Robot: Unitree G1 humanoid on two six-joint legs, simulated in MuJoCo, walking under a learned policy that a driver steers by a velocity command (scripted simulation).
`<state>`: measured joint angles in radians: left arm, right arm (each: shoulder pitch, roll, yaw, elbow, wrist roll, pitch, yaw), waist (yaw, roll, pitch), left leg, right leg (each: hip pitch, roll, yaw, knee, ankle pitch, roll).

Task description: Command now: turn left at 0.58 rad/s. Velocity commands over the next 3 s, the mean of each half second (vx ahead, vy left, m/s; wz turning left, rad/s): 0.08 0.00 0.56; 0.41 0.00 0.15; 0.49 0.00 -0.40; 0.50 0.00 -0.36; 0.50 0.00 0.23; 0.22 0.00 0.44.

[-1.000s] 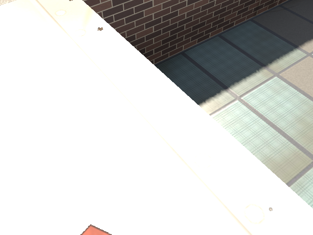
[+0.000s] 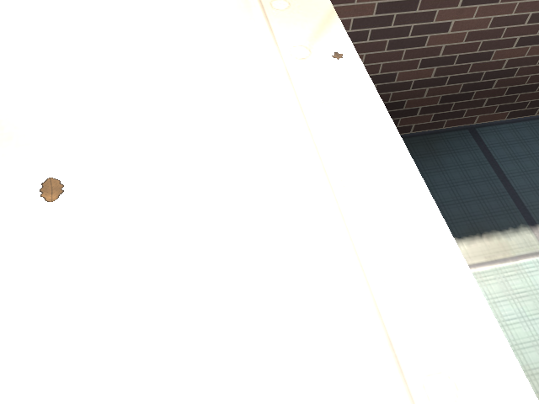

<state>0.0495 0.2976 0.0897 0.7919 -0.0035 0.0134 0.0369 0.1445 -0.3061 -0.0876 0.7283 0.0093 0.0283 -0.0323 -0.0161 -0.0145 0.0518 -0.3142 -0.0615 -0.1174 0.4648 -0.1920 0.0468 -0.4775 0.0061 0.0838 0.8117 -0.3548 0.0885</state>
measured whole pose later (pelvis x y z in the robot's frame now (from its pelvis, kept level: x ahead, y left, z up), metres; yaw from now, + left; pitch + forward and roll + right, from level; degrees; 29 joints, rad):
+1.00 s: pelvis +0.21 +0.08 -0.02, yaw +20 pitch +3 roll +0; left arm 0.00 0.27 0.03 0.71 -0.02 -0.09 -0.07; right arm 0.45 -0.30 -0.06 0.83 0.01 -0.05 -0.02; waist -0.07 -0.02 0.03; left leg 0.17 -0.01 0.00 0.21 -0.43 0.02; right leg -0.58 -0.01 -0.05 0.51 0.00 -0.06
